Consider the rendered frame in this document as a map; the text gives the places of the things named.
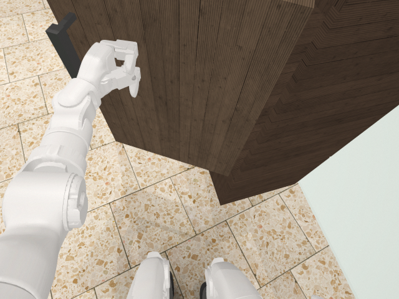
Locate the cupboard door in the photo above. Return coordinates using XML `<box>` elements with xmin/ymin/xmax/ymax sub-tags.
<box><xmin>47</xmin><ymin>0</ymin><xmax>315</xmax><ymax>176</ymax></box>

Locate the robot right shin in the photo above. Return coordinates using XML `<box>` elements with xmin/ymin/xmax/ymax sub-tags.
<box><xmin>206</xmin><ymin>257</ymin><xmax>224</xmax><ymax>299</ymax></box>

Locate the robot right thigh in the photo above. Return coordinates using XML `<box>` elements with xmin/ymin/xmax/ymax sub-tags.
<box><xmin>205</xmin><ymin>262</ymin><xmax>263</xmax><ymax>299</ymax></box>

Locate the left robot hand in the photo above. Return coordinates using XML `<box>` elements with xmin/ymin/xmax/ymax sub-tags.
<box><xmin>77</xmin><ymin>39</ymin><xmax>141</xmax><ymax>98</ymax></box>

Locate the handle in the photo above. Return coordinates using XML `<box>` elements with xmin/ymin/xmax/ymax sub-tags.
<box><xmin>46</xmin><ymin>12</ymin><xmax>81</xmax><ymax>79</ymax></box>

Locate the left robot forearm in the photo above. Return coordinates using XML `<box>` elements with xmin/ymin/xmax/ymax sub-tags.
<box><xmin>2</xmin><ymin>78</ymin><xmax>101</xmax><ymax>227</ymax></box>

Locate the left robot upper arm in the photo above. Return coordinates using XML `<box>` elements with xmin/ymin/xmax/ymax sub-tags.
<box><xmin>0</xmin><ymin>171</ymin><xmax>88</xmax><ymax>299</ymax></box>

